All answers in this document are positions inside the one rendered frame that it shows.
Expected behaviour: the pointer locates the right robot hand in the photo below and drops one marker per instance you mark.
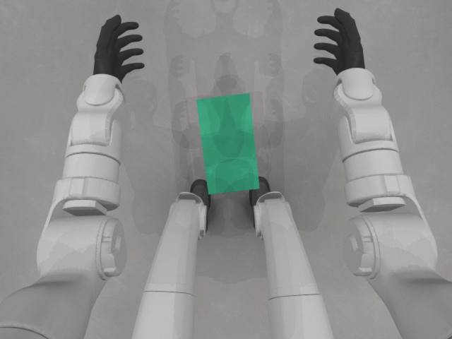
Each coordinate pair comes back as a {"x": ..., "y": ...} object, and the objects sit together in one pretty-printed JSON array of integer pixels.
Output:
[{"x": 349, "y": 51}]

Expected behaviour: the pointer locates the robot right foot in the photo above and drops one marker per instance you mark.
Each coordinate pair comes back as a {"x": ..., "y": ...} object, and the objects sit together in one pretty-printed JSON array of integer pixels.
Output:
[{"x": 255, "y": 194}]

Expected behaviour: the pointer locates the robot left foot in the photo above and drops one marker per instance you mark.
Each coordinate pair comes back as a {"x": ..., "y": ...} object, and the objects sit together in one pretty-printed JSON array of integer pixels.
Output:
[{"x": 200, "y": 188}]

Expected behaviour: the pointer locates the robot right upper arm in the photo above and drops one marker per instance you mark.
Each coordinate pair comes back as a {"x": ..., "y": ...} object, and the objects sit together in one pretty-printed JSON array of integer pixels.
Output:
[{"x": 395, "y": 253}]

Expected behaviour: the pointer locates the robot foot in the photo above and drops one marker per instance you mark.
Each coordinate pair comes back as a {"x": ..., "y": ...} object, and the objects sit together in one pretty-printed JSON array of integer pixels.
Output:
[
  {"x": 255, "y": 194},
  {"x": 200, "y": 188}
]

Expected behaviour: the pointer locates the robot left forearm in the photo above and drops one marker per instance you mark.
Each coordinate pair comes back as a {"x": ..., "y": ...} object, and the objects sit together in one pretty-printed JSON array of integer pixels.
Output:
[{"x": 89, "y": 185}]

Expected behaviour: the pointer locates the robot right forearm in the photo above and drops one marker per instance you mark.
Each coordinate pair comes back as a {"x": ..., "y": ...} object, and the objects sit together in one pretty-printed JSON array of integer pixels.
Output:
[{"x": 368, "y": 148}]

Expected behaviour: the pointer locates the left robot hand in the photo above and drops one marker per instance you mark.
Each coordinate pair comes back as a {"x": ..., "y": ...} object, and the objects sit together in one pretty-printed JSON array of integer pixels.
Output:
[{"x": 108, "y": 58}]

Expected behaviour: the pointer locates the robot left upper arm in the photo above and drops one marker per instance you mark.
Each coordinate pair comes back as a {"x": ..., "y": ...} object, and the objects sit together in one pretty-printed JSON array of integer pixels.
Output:
[{"x": 78, "y": 255}]

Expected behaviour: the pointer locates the carton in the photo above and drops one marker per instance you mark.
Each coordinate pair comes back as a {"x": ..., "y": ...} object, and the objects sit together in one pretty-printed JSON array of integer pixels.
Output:
[{"x": 227, "y": 137}]

